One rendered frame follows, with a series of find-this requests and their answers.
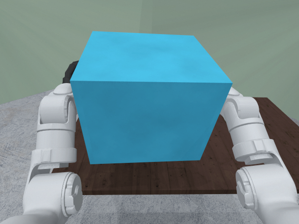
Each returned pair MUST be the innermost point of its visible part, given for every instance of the left robot hand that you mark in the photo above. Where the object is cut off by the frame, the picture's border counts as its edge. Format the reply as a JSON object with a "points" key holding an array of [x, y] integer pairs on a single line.
{"points": [[69, 72]]}

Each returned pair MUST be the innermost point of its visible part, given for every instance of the left robot upper arm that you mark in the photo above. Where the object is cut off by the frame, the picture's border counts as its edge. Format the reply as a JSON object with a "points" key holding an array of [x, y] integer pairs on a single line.
{"points": [[50, 199]]}

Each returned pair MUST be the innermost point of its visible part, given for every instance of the right robot forearm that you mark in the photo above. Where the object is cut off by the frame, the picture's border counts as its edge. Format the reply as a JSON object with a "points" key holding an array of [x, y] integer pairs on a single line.
{"points": [[252, 144]]}

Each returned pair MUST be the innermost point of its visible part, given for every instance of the right robot upper arm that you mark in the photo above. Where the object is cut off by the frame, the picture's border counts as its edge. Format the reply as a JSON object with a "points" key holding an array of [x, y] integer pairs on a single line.
{"points": [[268, 191]]}

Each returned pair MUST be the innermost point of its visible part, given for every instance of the left robot forearm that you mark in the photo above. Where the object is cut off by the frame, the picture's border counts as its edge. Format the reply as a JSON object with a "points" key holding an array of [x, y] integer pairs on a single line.
{"points": [[56, 127]]}

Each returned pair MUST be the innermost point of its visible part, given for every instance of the table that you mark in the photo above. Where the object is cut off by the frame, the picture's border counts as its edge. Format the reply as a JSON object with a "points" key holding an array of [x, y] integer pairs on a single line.
{"points": [[214, 173]]}

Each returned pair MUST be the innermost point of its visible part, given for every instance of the carton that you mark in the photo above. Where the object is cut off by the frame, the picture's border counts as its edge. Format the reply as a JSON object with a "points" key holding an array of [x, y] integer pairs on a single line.
{"points": [[147, 97]]}

